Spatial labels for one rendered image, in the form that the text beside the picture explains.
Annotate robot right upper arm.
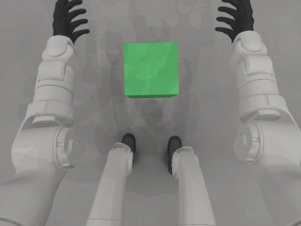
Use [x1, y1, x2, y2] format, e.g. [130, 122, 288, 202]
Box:
[233, 120, 301, 226]

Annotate robot right hand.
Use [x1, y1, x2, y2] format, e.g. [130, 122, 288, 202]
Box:
[214, 0, 254, 43]

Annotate right robot foot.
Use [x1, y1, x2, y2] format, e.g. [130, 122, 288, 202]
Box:
[167, 136, 182, 175]

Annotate left robot shin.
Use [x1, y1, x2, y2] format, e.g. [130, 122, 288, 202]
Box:
[107, 143, 132, 158]

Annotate robot left forearm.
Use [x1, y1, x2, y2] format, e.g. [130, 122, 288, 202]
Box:
[11, 35, 80, 168]

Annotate robot right forearm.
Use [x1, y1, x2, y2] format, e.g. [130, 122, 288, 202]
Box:
[229, 30, 301, 132]

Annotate robot left hand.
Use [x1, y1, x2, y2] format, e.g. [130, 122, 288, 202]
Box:
[52, 0, 90, 45]

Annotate carton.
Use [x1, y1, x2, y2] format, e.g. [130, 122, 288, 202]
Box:
[123, 42, 179, 99]

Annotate robot left upper arm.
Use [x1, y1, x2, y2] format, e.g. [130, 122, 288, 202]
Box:
[0, 125, 80, 226]

